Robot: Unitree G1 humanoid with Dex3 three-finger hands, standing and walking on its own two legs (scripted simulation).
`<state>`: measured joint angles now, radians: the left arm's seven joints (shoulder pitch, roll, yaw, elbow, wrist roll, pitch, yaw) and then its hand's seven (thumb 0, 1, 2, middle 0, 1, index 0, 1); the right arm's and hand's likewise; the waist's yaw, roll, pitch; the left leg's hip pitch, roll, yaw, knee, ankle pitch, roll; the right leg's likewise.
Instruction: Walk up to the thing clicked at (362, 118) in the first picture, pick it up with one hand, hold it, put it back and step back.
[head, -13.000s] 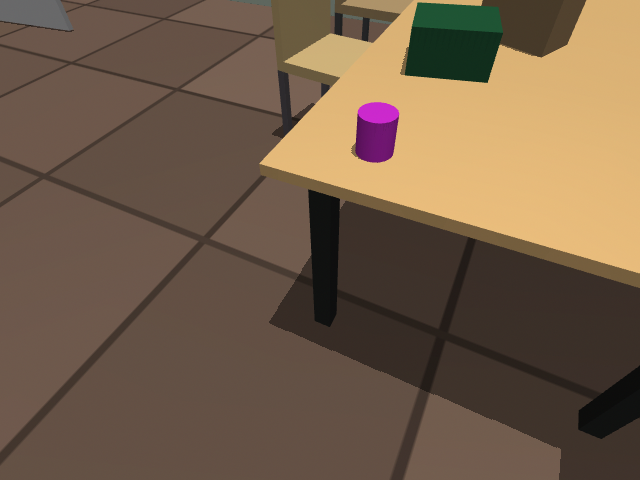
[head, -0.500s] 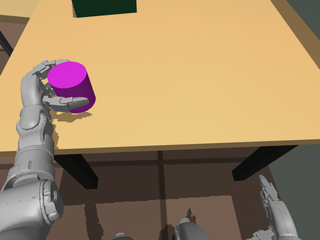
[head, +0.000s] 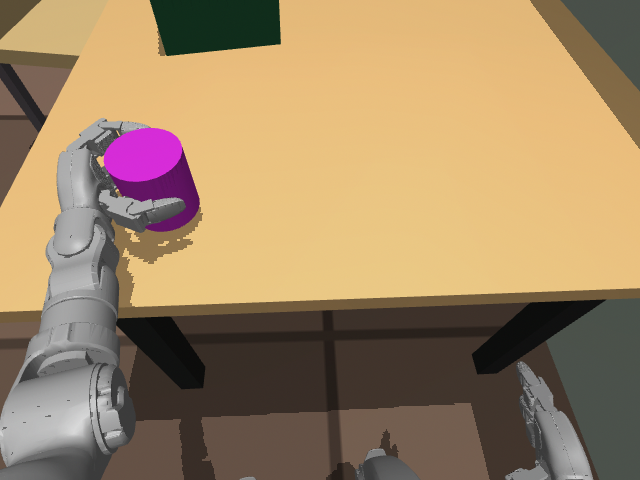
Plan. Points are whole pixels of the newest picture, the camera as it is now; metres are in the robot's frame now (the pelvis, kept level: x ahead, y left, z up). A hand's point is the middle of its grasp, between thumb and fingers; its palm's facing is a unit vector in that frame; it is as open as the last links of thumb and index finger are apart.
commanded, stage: settle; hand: left
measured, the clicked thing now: (156, 181) +0.48 +0.17 +0.10
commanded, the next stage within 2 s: lift in 0.70 s
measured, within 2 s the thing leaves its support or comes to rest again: neither
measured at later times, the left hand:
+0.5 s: hand (126, 149) +0.49 +0.19 +0.15, palm faces +0.11 -0.99 +0.02, open 11.6 cm
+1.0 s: hand (118, 132) +0.48 +0.18 +0.18, palm faces +0.09 -1.00 +0.01, open 11.6 cm
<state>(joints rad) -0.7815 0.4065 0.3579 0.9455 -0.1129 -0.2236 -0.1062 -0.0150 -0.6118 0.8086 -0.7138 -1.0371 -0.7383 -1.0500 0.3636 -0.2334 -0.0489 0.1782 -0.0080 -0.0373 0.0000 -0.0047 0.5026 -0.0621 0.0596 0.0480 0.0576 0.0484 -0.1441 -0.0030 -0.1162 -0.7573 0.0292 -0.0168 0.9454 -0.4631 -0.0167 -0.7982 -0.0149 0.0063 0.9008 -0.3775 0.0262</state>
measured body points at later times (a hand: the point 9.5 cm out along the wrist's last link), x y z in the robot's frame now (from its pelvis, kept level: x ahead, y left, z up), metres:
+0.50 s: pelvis +0.00 +0.00 +0.01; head +0.06 +0.00 +0.46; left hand +0.47 +0.24 +0.15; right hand +0.15 -0.27 -0.03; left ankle -0.01 +0.13 -0.68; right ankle +0.03 -0.14 -0.68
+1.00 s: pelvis +0.00 +0.00 +0.02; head +0.05 +0.00 +0.47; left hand +0.47 +0.24 +0.18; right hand +0.15 -0.28 -0.03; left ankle -0.01 +0.13 -0.68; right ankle +0.03 -0.14 -0.68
